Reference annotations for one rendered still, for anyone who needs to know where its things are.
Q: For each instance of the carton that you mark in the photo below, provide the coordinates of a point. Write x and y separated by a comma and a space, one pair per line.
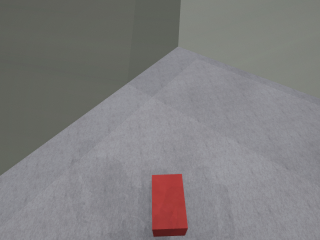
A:
169, 217

